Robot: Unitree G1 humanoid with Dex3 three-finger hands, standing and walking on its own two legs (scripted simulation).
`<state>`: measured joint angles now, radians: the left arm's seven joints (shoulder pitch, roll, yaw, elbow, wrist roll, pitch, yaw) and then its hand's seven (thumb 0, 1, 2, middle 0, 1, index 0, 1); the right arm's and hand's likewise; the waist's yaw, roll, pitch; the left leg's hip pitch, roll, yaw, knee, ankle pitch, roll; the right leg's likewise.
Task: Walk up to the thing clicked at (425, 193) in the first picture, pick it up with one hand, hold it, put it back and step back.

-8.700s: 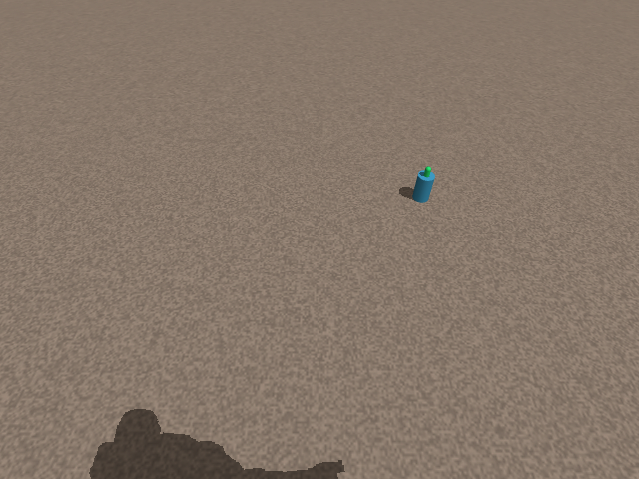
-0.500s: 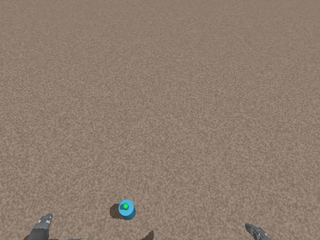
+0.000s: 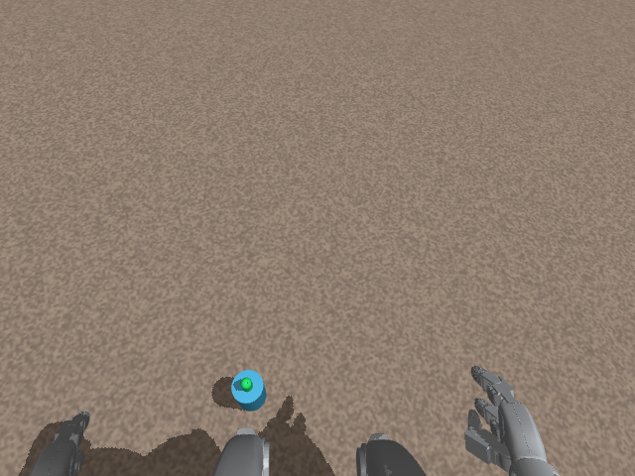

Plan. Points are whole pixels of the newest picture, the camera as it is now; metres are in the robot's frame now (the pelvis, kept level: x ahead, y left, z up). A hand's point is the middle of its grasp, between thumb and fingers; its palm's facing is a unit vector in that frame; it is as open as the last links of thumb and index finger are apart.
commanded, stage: go down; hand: left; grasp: from the side
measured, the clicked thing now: (249, 389) +0.34 +0.15 -0.59
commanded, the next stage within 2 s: none
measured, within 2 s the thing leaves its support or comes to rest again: neither
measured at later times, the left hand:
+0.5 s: hand (125, 427) +0.22 +0.29 -0.21, palm faces +0.01 -0.98 -0.21, open 17.1 cm
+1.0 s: hand (127, 399) +0.27 +0.32 -0.26, palm faces -0.03 -0.98 -0.18, open 17.0 cm
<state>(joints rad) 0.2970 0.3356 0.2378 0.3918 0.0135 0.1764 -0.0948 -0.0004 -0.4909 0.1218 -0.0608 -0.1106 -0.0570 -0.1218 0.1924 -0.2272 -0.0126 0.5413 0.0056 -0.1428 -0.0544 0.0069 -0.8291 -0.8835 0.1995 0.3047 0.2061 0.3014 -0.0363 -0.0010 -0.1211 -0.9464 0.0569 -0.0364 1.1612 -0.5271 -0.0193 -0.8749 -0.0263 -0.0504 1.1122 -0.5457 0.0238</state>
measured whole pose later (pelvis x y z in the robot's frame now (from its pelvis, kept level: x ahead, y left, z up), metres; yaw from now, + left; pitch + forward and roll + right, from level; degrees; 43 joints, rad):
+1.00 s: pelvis -0.07 +0.00 -0.20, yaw -4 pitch +33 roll -5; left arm -0.25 0.60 0.55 0.80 -0.15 -0.38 -0.55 -0.01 -0.52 0.23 -0.04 -0.20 -0.05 -0.21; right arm 0.09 -0.31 0.02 0.66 0.00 -0.16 -0.02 0.01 -0.87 -0.90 0.20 0.30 0.21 0.30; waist -0.04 -0.01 -0.16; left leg -1.86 0.06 -0.10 1.94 -0.67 -0.03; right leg -1.78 -0.01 -0.05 1.90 -0.70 0.02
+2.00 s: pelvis -0.09 +0.00 -0.28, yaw -5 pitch +32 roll -6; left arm -0.39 0.71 0.65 0.89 -0.20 -0.40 -0.70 -0.01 -0.59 0.13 -0.04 -0.12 -0.04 -0.13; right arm 0.08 -0.34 0.06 0.69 -0.02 -0.17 -0.02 0.01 -0.90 -0.90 0.20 0.30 0.21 0.30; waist -0.05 -0.03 -0.13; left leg -2.08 0.05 -0.13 2.18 -0.67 -0.03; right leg -1.99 0.00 -0.05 2.14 -0.71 0.02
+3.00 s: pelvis -0.09 +0.01 -0.40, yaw -13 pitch +16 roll -13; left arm -0.51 0.77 0.51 1.36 -0.20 -0.98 -0.60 -0.01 -0.49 0.10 -0.06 -0.15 -0.06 -0.15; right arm -0.18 -0.37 0.38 0.65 -0.26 -0.14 0.08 0.00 -0.89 -0.89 0.20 0.31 0.21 0.30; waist -0.21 -0.23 0.21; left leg -2.23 0.03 -0.33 2.63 -0.71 -0.05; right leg -2.09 0.07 -0.17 2.46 -0.69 0.06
